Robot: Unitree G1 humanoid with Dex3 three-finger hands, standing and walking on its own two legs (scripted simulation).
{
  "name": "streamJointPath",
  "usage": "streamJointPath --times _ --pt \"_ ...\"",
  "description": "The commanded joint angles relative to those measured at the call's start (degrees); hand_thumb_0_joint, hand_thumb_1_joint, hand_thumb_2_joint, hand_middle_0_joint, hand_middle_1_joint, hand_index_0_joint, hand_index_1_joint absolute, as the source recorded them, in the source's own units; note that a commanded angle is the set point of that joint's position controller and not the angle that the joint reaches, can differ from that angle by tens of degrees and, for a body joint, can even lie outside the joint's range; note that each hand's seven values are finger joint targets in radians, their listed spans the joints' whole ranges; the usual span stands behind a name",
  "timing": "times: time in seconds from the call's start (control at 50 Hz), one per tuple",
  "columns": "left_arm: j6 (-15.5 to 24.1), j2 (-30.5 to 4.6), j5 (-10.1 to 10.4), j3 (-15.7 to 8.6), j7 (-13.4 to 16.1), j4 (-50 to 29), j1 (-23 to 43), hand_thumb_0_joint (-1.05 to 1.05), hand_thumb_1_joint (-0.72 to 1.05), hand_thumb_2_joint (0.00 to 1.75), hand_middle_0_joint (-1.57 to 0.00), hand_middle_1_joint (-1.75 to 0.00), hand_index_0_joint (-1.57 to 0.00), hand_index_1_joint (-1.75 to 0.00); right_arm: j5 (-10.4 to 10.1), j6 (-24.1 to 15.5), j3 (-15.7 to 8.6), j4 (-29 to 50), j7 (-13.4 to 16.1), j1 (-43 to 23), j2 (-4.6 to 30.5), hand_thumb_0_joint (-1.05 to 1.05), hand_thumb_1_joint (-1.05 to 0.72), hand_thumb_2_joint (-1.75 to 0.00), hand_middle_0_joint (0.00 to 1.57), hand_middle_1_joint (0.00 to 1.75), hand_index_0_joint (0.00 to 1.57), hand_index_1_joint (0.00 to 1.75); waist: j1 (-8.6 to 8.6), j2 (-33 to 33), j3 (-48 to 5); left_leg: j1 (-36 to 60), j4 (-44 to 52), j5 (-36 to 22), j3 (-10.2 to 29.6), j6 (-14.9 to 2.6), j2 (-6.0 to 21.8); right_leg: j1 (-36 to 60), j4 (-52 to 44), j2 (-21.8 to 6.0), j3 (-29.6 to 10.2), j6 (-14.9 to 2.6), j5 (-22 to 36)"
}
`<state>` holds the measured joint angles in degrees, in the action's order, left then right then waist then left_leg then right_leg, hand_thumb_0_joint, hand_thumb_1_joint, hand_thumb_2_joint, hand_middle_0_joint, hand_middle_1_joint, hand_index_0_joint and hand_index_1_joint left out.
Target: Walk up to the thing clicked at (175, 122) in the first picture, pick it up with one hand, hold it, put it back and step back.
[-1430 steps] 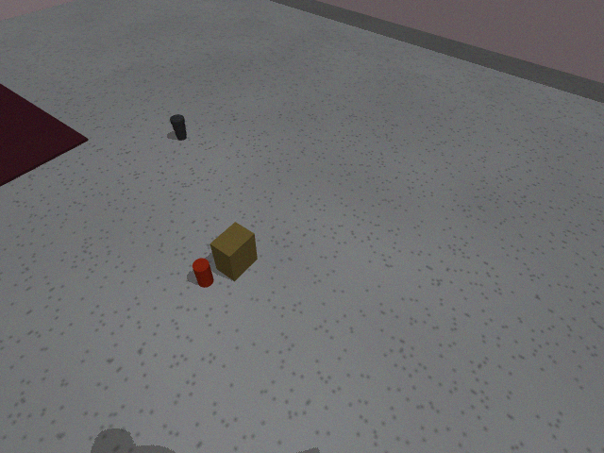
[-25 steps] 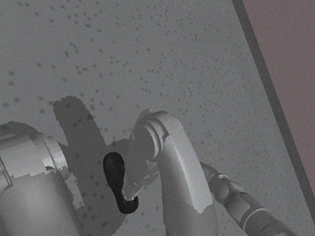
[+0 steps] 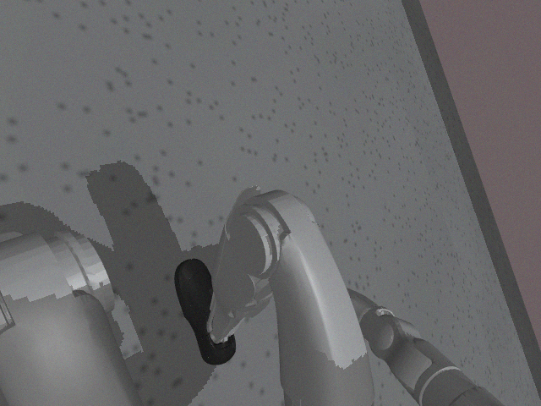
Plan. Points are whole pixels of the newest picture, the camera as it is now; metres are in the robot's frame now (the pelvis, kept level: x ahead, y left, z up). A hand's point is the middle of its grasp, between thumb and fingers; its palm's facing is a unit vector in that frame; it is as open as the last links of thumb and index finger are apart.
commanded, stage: settle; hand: left
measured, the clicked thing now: out of the picture +0.41 +0.30 -0.22
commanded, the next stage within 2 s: lift in 1.82 s
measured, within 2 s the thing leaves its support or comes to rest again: leaves its support in 0.10 s
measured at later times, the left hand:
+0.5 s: hand out of the picture +0.39 +0.33 -0.08, palm faces +0.44 -0.90 +0.00, open 10.3 cm
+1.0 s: hand out of the picture +0.38 +0.34 +0.00, palm faces +0.43 -0.90 -0.04, open 10.3 cm
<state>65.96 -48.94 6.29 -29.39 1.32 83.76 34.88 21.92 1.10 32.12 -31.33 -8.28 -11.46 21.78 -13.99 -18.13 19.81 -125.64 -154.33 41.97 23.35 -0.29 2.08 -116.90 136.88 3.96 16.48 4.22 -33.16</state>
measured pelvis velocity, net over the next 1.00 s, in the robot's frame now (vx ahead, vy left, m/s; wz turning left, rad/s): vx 0.03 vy -0.02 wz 0.16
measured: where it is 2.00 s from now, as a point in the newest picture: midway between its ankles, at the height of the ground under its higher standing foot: (148, 370)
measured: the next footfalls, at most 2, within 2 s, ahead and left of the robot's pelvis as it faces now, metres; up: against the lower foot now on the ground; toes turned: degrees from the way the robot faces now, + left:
none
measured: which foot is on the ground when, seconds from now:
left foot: down 0.00-1.00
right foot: down 0.00-1.00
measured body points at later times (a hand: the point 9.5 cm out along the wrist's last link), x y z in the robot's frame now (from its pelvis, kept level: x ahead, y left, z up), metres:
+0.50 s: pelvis +0.01 -0.01 +0.02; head +0.18 +0.17 +0.39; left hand +0.36 +0.38 -0.08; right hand +0.22 -0.23 -0.03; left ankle +0.08 +0.12 -0.25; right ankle +0.15 -0.12 -0.25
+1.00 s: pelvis +0.03 -0.02 +0.05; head +0.22 +0.10 +0.44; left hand +0.36 +0.39 +0.00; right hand +0.23 -0.24 -0.05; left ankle +0.08 +0.12 -0.25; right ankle +0.15 -0.12 -0.25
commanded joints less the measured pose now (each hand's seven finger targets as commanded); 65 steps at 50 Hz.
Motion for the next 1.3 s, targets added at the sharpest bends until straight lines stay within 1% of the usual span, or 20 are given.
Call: streamJointPath --times 0.0,0.04,0.08,0.22,0.28,0.38,0.54,0.6,0.64,0.74,0.78,0.8,0.9,0.94,0.98,1.0,1.12,1.16,1.18,1.28 --pt "4.60 -10.60 -0.04 -1.69 -0.25 -13.80 10.92 0.00 0.36 1.33 -1.25 -1.38 -1.24 -1.42 -0.02 0.73 -8.48 0.54 1.18 1.47 21.27 0.00 -0.89 -0.91 0.20 0.30 0.20 0.30 -5.48 37.60 -34.32 23.53 21.99 -9.62 -5.01 2.57 3.54 15.63 -7.56 2.03 5.31 -4.33 9.47" --pt "3.92 -9.81 -0.12 -2.03 0.08 -16.91 10.98 0.00 0.33 1.34 -1.27 -1.41 -1.25 -1.44 -0.19 0.88 -9.35 0.98 0.99 1.72 21.19 0.00 -0.90 -0.91 0.20 0.30 0.20 0.30 -5.12 38.85 -34.83 24.55 22.63 -9.83 -5.19 2.80 3.59 15.04 -7.50 1.76 5.05 -4.45 9.50" --pt "3.18 -12.36 -0.76 -3.54 0.69 -20.35 11.26 0.00 0.31 1.37 -1.30 -1.44 -1.28 -1.48 -0.40 1.01 -10.18 0.25 0.94 3.02 20.92 0.00 -0.90 -0.91 0.20 0.30 0.20 0.30 -4.27 41.39 -36.60 25.55 23.17 -9.85 -5.63 2.89 3.61 14.60 -7.31 1.69 4.43 -4.69 9.48" --pt "-2.09 -6.42 -1.52 0.93 0.01 -29.13 11.97 0.00 0.22 1.39 -1.35 -1.50 -1.34 -1.54 -2.29 1.32 -14.46 -0.26 0.83 5.35 19.91 0.00 -0.90 -0.91 0.20 0.30 0.20 0.30 -4.03 44.71 -40.51 28.07 25.71 -10.73 -6.93 3.32 3.17 11.72 -7.68 0.93 3.00 -5.25 9.93" --pt "-4.85 -1.48 -0.84 4.31 -1.61 -30.33 11.09 0.00 0.18 1.39 -1.37 -1.51 -1.36 -1.55 -3.68 1.39 -16.21 -0.83 0.70 6.63 19.10 0.00 -0.90 -0.91 0.20 0.30 0.20 0.30 -3.94 41.11 -40.94 25.89 25.45 -10.32 -7.76 2.77 2.64 11.05 -8.83 0.82 2.23 -5.21 10.10" --pt "-9.41 3.13 1.55 5.23 -3.22 -33.19 8.00 0.00 0.11 1.36 -1.35 -1.51 -1.35 -1.54 -6.51 1.20 -18.86 -0.60 0.44 8.44 17.34 0.00 -0.89 -0.90 0.20 0.30 0.20 0.30 -0.29 37.21 -42.70 21.33 26.75 -5.85 -9.51 1.56 1.47 10.04 -10.19 0.53 0.78 -5.42 6.61" --pt "-14.38 2.85 2.24 2.95 -4.47 -42.10 10.05 0.00 0.13 1.35 -1.36 -1.51 -1.36 -1.54 -10.57 1.21 -22.87 -0.04 1.32 10.88 14.16 0.00 -0.89 -0.90 0.20 0.30 0.20 0.30 3.64 35.60 -46.87 19.09 30.33 1.07 -11.81 0.30 0.55 8.19 -12.34 -0.31 -2.14 -5.84 0.29" --pt "-16.01 4.43 2.39 3.41 -5.40 -44.42 9.24 0.00 0.14 1.34 -1.35 -1.50 -1.35 -1.52 -11.50 1.25 -24.03 0.15 1.80 12.17 13.21 0.00 -0.90 -0.90 0.20 0.30 0.20 0.30 4.22 36.16 -50.07 20.42 31.31 -0.33 -12.57 0.37 0.34 8.32 -12.44 -0.62 -3.17 -6.09 0.76" --pt "-16.65 2.17 2.37 2.35 -5.92 -49.87 11.45 0.00 0.15 1.34 -1.34 -1.49 -1.34 -1.52 -12.05 1.40 -25.14 -0.25 2.31 13.15 12.65 0.00 -0.90 -0.90 0.20 0.30 0.20 0.30 5.24 38.18 -53.38 22.79 31.57 -2.38 -13.45 0.45 0.28 8.51 -12.66 -0.75 -4.21 -6.41 1.75" --pt "-19.61 6.70 4.08 3.08 -7.37 -49.88 9.19 0.00 0.13 1.33 -1.36 -1.50 -1.35 -1.52 -13.53 1.53 -26.62 -1.66 3.04 16.48 11.17 0.00 -0.90 -0.90 0.20 0.30 0.20 0.30 5.13 37.51 -55.75 24.55 32.05 -7.90 -14.42 0.60 -0.17 9.11 -12.99 -1.33 -5.26 -6.65 5.41" --pt "-20.28 5.97 4.17 2.11 -7.99 -50.00 9.55 0.00 0.14 1.30 -1.33 -1.47 -1.32 -1.49 -14.03 1.71 -27.42 -2.18 3.33 17.75 10.84 0.00 -0.90 -0.90 0.20 0.30 0.20 0.30 5.47 36.14 -57.20 24.12 31.62 -9.10 -15.13 0.34 -0.31 10.15 -13.47 -1.57 -5.89 -6.54 6.09" --pt "-20.59 6.95 4.15 3.09 -8.49 -49.43 9.34 0.00 0.16 1.30 -1.33 -1.47 -1.33 -1.49 -14.28 1.70 -27.67 -2.02 3.39 17.28 10.48 0.00 -0.90 -0.90 0.20 0.30 0.20 0.30 5.59 35.51 -57.15 23.35 31.94 -8.54 -15.41 0.19 -0.49 9.62 -13.62 -1.69 -6.11 -6.60 5.29" --pt "-21.91 8.61 5.59 1.78 -10.88 -47.71 8.56 0.00 0.17 1.31 -1.35 -1.48 -1.35 -1.50 -15.54 1.45 -29.00 -1.95 3.83 18.65 10.13 0.00 -0.90 -0.90 0.20 0.30 0.20 0.30 5.94 32.12 -58.46 22.80 32.69 -9.00 -16.27 -0.17 -0.88 11.32 -15.16 -2.08 -6.58 -6.37 5.04" --pt "-22.54 10.01 5.83 2.59 -11.92 -45.78 7.64 0.00 0.19 1.31 -1.34 -1.48 -1.34 -1.49 -15.93 1.21 -29.54 -1.63 4.10 18.10 9.94 0.00 -0.90 -0.90 0.20 0.30 0.20 0.30 6.27 30.33 -58.81 22.38 32.49 -9.26 -16.86 -0.42 -0.93 11.68 -15.66 -2.17 -7.03 -6.27 4.89" --pt "-22.68 8.80 6.01 1.10 -12.36 -47.26 8.48 0.00 0.19 1.33 -1.35 -1.49 -1.35 -1.51 -16.19 1.06 -29.83 -1.71 4.30 18.45 9.60 0.00 -0.90 -0.90 0.20 0.30 0.20 0.30 6.96 30.52 -60.41 22.72 32.75 -10.20 -17.36 -0.44 -1.05 13.15 -15.93 -2.38 -7.50 -6.23 5.61" --pt "-22.72 7.59 6.23 -0.19 -12.38 -48.24 8.50 0.00 0.19 1.33 -1.36 -1.49 -1.36 -1.51 -16.28 0.94 -30.12 -1.34 4.43 18.64 9.38 0.00 -0.90 -0.90 0.20 0.30 0.20 0.30 8.29 30.29 -62.49 23.02 32.56 -10.30 -17.77 -0.57 -1.04 14.12 -16.22 -2.22 -7.98 -6.20 5.55" --pt "-23.14 8.73 6.03 -0.60 -11.94 -50.85 10.65 0.00 0.17 1.34 -1.37 -1.51 -1.37 -1.53 -16.78 0.28 -31.24 -1.74 5.09 18.83 8.15 0.00 -0.90 -0.90 0.20 0.30 0.20 0.30 8.26 29.41 -62.42 21.88 33.57 -8.98 -19.15 -0.75 -1.14 15.52 -18.17 -2.51 -9.50 -6.08 4.31" --pt "-23.32 7.25 5.44 -1.51 -11.73 -51.54 9.69 0.00 0.16 1.33 -1.36 -1.50 -1.36 -1.52 -16.83 0.22 -31.66 -2.04 5.31 18.95 7.99 0.00 -0.91 -0.90 0.20 0.30 0.20 0.30 9.24 29.43 -63.72 22.90 33.94 -10.14 -19.40 -0.82 -1.16 16.27 -18.24 -2.58 -9.98 -6.09 4.97" --pt "-23.70 9.28 5.08 0.03 -11.87 -50.00 9.04 0.00 0.16 1.33 -1.36 -1.50 -1.36 -1.52 -16.87 0.12 -31.75 -1.95 5.32 19.07 7.81 0.00 -0.90 -0.90 0.20 0.30 0.20 0.30 8.44 29.64 -63.26 23.28 34.20 -10.67 -19.25 -0.69 -1.10 15.62 -18.01 -2.62 -9.87 -6.20 5.29" --pt "-24.08 10.52 5.22 -0.51 -11.74 -50.75 10.76 0.00 0.19 1.35 -1.36 -1.50 -1.36 -1.52 -16.87 -0.15 -32.41 -2.67 5.48 19.87 7.70 0.00 -0.90 -0.90 0.20 0.30 0.20 0.30 8.07 30.31 -63.48 25.74 35.23 -11.83 -18.92 -0.44 -1.08 14.66 -18.38 -2.86 -9.72 -6.35 5.89"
